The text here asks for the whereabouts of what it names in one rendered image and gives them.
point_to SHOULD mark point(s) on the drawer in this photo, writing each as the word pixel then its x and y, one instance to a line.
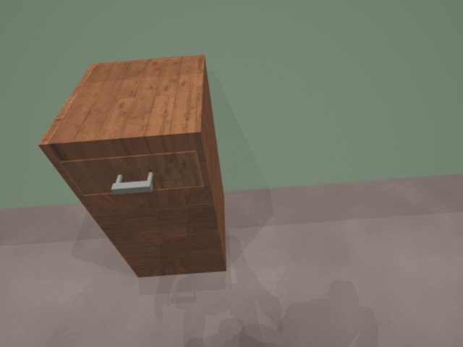
pixel 170 170

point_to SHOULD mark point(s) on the cabinet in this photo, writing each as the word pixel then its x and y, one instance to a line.
pixel 143 107

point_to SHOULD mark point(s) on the handle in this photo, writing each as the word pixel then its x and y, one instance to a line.
pixel 132 187

